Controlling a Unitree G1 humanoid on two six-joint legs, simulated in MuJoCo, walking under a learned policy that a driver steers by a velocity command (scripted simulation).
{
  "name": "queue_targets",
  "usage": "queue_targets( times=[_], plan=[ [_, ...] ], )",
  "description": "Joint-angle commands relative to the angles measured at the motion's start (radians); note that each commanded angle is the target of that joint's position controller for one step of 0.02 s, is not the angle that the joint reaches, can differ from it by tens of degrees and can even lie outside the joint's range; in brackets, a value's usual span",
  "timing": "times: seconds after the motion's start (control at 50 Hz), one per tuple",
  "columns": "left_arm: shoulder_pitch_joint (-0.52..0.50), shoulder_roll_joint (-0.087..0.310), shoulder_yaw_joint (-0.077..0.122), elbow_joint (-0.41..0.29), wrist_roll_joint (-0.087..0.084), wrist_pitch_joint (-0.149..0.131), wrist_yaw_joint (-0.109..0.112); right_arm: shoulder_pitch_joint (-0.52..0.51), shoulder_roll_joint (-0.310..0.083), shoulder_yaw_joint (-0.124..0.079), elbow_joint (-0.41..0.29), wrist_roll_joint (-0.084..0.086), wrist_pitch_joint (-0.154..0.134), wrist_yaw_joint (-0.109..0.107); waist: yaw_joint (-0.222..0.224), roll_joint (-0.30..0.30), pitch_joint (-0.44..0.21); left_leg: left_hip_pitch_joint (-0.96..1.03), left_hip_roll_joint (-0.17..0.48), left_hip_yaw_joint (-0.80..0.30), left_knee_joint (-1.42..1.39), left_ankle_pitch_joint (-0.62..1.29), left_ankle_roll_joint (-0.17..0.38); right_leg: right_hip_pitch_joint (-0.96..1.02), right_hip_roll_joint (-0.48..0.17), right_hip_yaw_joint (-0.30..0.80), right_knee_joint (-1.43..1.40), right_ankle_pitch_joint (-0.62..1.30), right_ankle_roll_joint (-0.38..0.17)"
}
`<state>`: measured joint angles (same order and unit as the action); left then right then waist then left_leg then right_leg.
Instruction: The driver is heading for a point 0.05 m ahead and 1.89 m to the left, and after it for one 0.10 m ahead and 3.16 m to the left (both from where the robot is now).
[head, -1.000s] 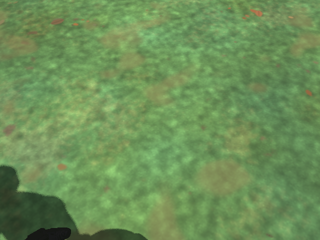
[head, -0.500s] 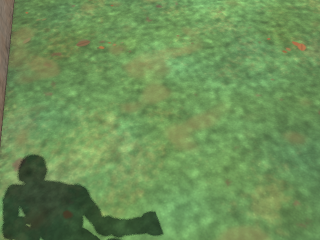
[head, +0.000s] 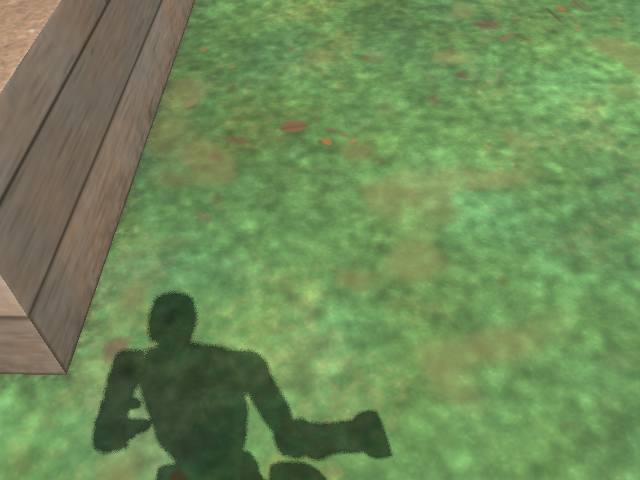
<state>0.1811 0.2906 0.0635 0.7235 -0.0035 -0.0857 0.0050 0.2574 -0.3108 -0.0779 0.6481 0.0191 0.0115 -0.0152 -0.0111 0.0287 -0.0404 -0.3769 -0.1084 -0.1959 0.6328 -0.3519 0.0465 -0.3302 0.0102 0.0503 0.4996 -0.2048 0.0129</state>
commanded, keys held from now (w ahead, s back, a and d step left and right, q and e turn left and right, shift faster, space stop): w+q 1.00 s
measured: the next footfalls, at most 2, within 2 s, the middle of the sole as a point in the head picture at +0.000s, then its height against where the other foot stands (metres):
left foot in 0.46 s outside the picture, level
right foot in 0.92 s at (291, 403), level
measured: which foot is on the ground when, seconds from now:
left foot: up 0.00-0.44, down 0.46-0.94, up 0.96-1.00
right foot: down 0.00-0.46, up 0.48-0.90, down 0.92-1.00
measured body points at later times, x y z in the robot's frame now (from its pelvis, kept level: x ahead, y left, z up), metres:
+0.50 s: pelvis +0.23 +0.06 -0.02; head +0.28 +0.07 +0.43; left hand +0.13 +0.33 -0.14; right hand +0.53 -0.09 -0.09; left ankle +0.30 +0.17 -0.73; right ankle +0.05 -0.13 -0.67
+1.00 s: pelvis +0.52 +0.12 -0.01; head +0.55 +0.14 +0.44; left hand +0.55 +0.45 -0.08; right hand +0.74 -0.09 -0.12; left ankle +0.34 +0.16 -0.66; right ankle +0.66 +0.08 -0.73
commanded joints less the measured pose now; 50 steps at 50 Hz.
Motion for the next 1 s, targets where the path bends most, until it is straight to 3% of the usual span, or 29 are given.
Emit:
queue_targets(
  times=[0.02,0.04,0.06,0.12,0.22,0.34,0.36,0.4,0.42,0.44,0.46,0.48,0.5,0.52,0.54,0.56,0.58,0.6,0.64,0.68,0.74,0.78,0.86,0.9,0.92,0.94,0.96,0.98,1.0],
  plan=[
    [0.173,0.246,0.07,-0.013,0.035,-0.016,0.002,-0.09,-0.056,-0.002,-0.155,0.005,-0.041,0.008,0.059,-0.27,0.047,-0.552,0.072,0.031,0.381,-0.188,0.004,0.347,-0.439,0.654,-0.315,-0.571,-0.229],
    [0.132,0.175,0.054,-0.028,0.013,-0.017,0.006,-0.08,-0.105,-0.016,-0.134,0.002,-0.044,0.012,0.054,-0.211,0.091,-0.587,0.105,0.027,0.446,-0.111,-0.008,0.339,-0.4,0.565,-0.306,-0.556,-0.221],
    [0.116,0.136,0.042,-0.031,0.002,-0.016,0.009,-0.062,-0.114,-0.023,-0.109,-0.003,-0.043,0.016,0.051,-0.172,0.095,-0.579,0.114,0.038,0.475,-0.041,-0.023,0.343,-0.344,0.449,-0.296,-0.445,-0.182],
    [0.122,0.113,0.029,-0.021,0.015,-0.016,0.015,-0.089,-0.073,-0.018,-0.109,-0.002,-0.049,0.03,0.06,-0.145,0.091,-0.529,0.149,0.072,0.518,0.126,-0.05,0.303,-0.272,0.211,-0.316,-0.115,-0.143],
    [0.167,0.121,0.027,0.021,0.02,-0.012,0.015,-0.167,-0.031,-0.003,-0.136,0.005,-0.044,0.041,0.086,-0.134,0.102,-0.496,0.165,0.116,0.379,0.273,-0.08,0.306,-0.251,0.009,-0.326,0.144,-0.151],
    [0.222,0.166,0.033,0.076,-0.005,0.007,0.016,-0.313,0.004,0.016,-0.179,0.011,-0.054,0.082,0.127,-0.127,0.16,-0.372,0.159,0.238,0.08,0.298,-0.037,0.359,-0.277,-0.127,-0.311,0.281,-0.132],
    [0.223,0.177,0.036,0.082,-0.01,0.012,0.016,-0.318,-0.001,0.014,-0.184,0.012,-0.055,0.087,0.118,-0.131,0.159,-0.337,0.147,0.258,0.046,0.266,-0.017,0.377,-0.283,-0.148,-0.287,0.376,-0.125],
    [0.218,0.213,0.047,0.087,-0.017,0.021,0.021,-0.276,-0.037,-0.004,-0.183,0.005,-0.052,0.091,0.067,-0.17,0.098,-0.188,0.081,0.316,0.013,0.183,0.03,0.409,-0.287,-0.199,-0.16,0.804,-0.105],
    [0.216,0.232,0.052,0.089,-0.019,0.027,0.027,-0.188,-0.072,-0.022,-0.165,0.004,-0.048,0.088,0.008,-0.186,0.037,-0.061,0.041,0.334,-0.004,0.153,0.062,0.41,-0.286,-0.218,-0.031,0.992,-0.095],
    [0.202,0.228,0.05,0.084,-0.023,0.028,0.032,-0.016,-0.121,-0.052,-0.121,0.008,-0.043,0.077,-0.089,-0.165,-0.055,0.183,0.014,0.322,-0.08,0.237,0.106,0.334,-0.265,-0.243,0.166,1.007,-0.071],
    [0.195,0.207,0.04,0.056,-0.009,0.015,0.034,0.155,-0.184,-0.08,-0.083,0.01,-0.028,0.053,-0.172,-0.097,-0.146,0.515,0.097,0.162,-0.086,0.241,0.154,0.075,-0.232,-0.232,0.445,0.716,-0.039],
    [0.303,0.035,-0.018,-0.012,0.035,-0.013,0.011,0.12,-0.306,-0.088,-0.085,0.011,-0.037,0.041,-0.024,0.216,-0.271,0.872,0.402,-0.427,-0.134,0.124,0.347,-0.379,-0.037,-0.152,0.822,-0.349,0.012],
    [0.179,0.125,-0.005,-0.026,-0.002,-0.054,-0.003,0.191,-0.221,-0.068,-0.1,0.001,-0.047,0.039,-0.125,0.131,-0.413,0.89,0.456,-0.656,-0.303,-0.034,0.386,-0.47,-0.012,0.061,0.931,-0.367,0.005],
    [0.062,0.165,0.008,-0.062,-0.04,-0.068,-0.007,0.156,-0.171,-0.051,-0.077,-0.008,-0.059,0.041,-0.133,0.095,-0.237,0.775,0.411,-0.489,-0.327,0.042,0.325,-0.546,-0.056,0.055,0.912,-0.263,-0.009],
    [0.048,0.149,-0.001,-0.071,-0.029,-0.075,-0.001,0.088,-0.15,-0.043,-0.078,-0.001,-0.065,0.04,-0.08,0.016,-0.129,0.597,0.366,-0.363,-0.332,0.144,0.292,-0.506,-0.096,0.046,0.821,-0.176,-0.015],
    [0.053,0.148,0.003,-0.058,-0.002,-0.072,0.004,0.017,-0.126,-0.033,-0.09,-0.003,-0.067,0.039,-0.03,-0.021,-0.064,0.44,0.325,-0.271,-0.342,0.255,0.27,-0.433,-0.121,0.039,0.741,-0.142,-0.005],
    [0.08,0.156,0.009,-0.054,0.009,-0.059,0.004,-0.026,-0.11,-0.024,-0.098,-0.019,-0.069,0.037,0.012,-0.002,-0.033,0.324,0.298,-0.214,-0.367,0.337,0.265,-0.353,-0.14,0.046,0.698,-0.12,0.003],
    [0.097,0.151,0.01,-0.053,0.012,-0.045,0.001,-0.048,-0.108,-0.023,-0.098,-0.022,-0.07,0.035,0.037,0.009,-0.017,0.252,0.284,-0.193,-0.393,0.36,0.266,-0.313,-0.143,0.041,0.663,-0.112,0.014],
    [0.086,0.123,0.002,-0.053,0.021,-0.029,-0.004,-0.047,-0.109,-0.02,-0.079,-0.013,-0.072,0.023,0.048,0.011,0.014,0.15,0.268,-0.138,-0.418,0.415,0.272,-0.288,-0.136,0.013,0.571,-0.082,0.042],
    [0.003,0.092,-0.013,-0.079,0.029,-0.026,-0.006,-0.029,-0.135,-0.025,-0.059,-0.01,-0.069,0.008,0.03,0.016,0.046,0.075,0.225,-0.074,-0.423,0.428,0.25,-0.271,-0.113,-0.007,0.416,0.047,0.061],
    [-0.156,0.058,-0.033,-0.11,0.025,-0.037,-0.022,0.03,-0.163,-0.035,-0.028,0.004,-0.06,-0.005,-0.037,0.022,0.056,0.028,0.17,-0.036,-0.404,0.297,0.19,-0.163,-0.043,-0.029,0.138,0.288,0.059],
    [-0.208,0.078,-0.029,-0.129,0.007,-0.041,-0.03,0.079,-0.177,-0.039,-0.004,0.009,-0.058,-0.007,-0.056,0.04,0.055,0.067,0.193,-0.092,-0.392,0.221,0.173,-0.13,-0.021,-0.002,0.06,0.325,0.053],
    [-0.191,0.136,-0.006,-0.135,0.003,-0.045,-0.031,0.098,-0.156,-0.038,0.021,0.011,-0.055,-0.017,-0.025,0.08,0.043,0.216,0.248,-0.205,-0.257,0.214,0.13,-0.109,-0.033,0.05,-0.005,0.205,0.01],
    [-0.063,0.161,0.015,-0.109,0.009,-0.05,-0.022,0.097,-0.119,-0.027,0.023,0.004,-0.05,-0.013,0.043,0.082,-0.013,0.192,0.199,-0.189,-0.12,0.289,0.087,0.093,-0.039,0.024,-0.043,0.147,-0.04],
    [0.072,0.212,0.032,-0.1,0.031,-0.058,-0.012,0.099,-0.067,-0.006,0.008,-0.014,-0.05,-0.005,0.103,0.003,-0.136,0.089,0.139,-0.131,0.125,0.202,0.049,0.335,-0.169,0.138,-0.014,0.132,-0.094],
    [0.181,0.297,0.073,-0.048,0.053,-0.013,-0.014,0.195,-0.081,-0.01,-0.031,-0.004,-0.07,-0.006,0.056,-0.344,-0.227,-0.197,0.043,-0.03,0.38,0.064,-0.029,0.638,-0.273,0.347,-0.002,0.358,-0.266],
    [0.225,0.185,0.052,-0.061,0.03,0.018,-0.019,0.207,-0.115,-0.002,-0.023,0.006,-0.077,-0.012,0.11,-0.396,-0.278,-0.331,0.025,0.073,0.668,-0.374,-0.063,0.695,-0.365,0.451,-0.066,0.353,-0.34],
    [0.209,0.111,0.028,-0.08,0.013,0.032,-0.025,0.144,-0.159,-0.013,-0.021,0.021,-0.071,-0.016,0.123,-0.26,-0.179,-0.388,0.079,0.099,0.764,-0.321,-0.055,0.596,-0.357,0.394,-0.101,0.252,-0.319],
    [0.145,0.085,0.017,-0.097,0.018,0.035,-0.028,0.072,-0.156,-0.016,-0.034,0.009,-0.06,-0.025,0.11,-0.14,-0.114,-0.363,0.114,0.116,0.766,-0.237,-0.052,0.464,-0.331,0.327,-0.13,0.187,-0.292]
  ],
)
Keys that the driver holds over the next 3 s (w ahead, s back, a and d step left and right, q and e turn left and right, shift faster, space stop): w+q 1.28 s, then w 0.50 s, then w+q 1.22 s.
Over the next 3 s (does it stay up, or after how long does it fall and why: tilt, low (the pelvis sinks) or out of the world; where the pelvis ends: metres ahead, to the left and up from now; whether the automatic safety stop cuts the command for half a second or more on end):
stays up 0.98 0.11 0.01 its command is cut before an obstacle after 0.9 s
